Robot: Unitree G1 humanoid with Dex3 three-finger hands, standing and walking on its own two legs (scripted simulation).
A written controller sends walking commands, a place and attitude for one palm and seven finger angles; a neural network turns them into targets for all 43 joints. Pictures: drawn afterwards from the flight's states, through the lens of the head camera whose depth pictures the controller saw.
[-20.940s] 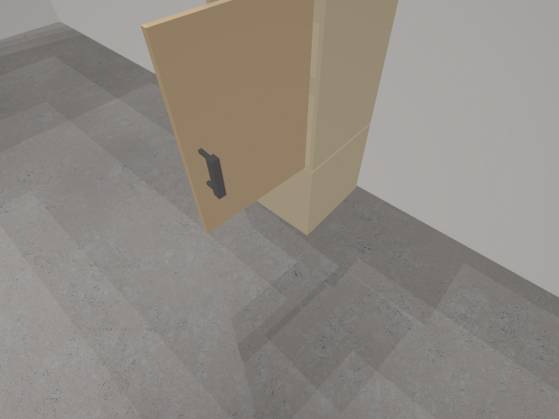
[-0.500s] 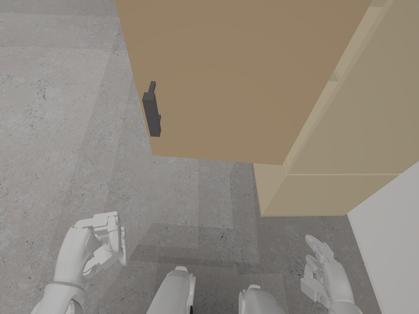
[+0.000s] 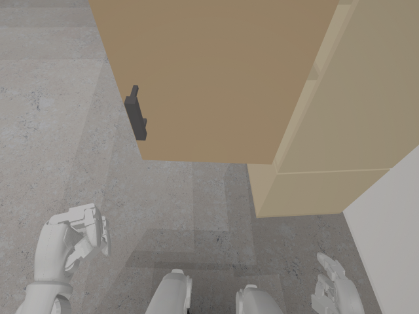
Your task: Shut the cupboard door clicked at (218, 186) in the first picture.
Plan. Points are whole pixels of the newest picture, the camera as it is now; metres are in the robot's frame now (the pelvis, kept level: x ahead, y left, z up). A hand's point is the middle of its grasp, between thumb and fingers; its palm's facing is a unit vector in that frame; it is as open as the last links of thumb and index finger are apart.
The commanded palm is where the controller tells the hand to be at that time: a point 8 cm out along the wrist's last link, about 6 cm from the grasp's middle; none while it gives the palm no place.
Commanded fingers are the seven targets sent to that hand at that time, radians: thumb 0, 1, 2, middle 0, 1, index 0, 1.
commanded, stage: raise the hand and make a fist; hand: left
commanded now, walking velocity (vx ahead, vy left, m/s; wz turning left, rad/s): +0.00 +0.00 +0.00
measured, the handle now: (138, 113) +0.54 +0.21 +0.02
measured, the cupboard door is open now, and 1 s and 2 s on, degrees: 85 85 83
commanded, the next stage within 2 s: bring the fist close to the handle in 0.02 s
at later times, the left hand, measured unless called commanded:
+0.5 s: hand (128, 209) +0.29 +0.17 +0.04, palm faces -0.04 -1.00 -0.02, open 3.1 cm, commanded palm +0.29 +0.23 +0.04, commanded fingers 0.00 0.90 0.90 -1.30 -1.50 -1.30 -1.50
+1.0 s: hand (137, 154) +0.41 +0.18 +0.04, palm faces +0.06 -1.00 -0.05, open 3.1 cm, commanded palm +0.39 +0.23 +0.03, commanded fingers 0.00 0.90 0.90 -1.30 -1.50 -1.30 -1.50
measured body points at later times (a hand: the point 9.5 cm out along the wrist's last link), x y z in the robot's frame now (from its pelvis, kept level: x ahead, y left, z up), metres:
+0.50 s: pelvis +0.00 +0.01 +0.00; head +0.08 +0.01 +0.44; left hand +0.29 +0.23 +0.04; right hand +0.17 -0.23 -0.09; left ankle +0.06 +0.11 -0.61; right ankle +0.02 -0.10 -0.61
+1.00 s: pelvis +0.00 +0.01 -0.01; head +0.11 +0.02 +0.43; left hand +0.40 +0.24 +0.04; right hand +0.11 -0.25 -0.12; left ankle +0.06 +0.11 -0.61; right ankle +0.02 -0.10 -0.61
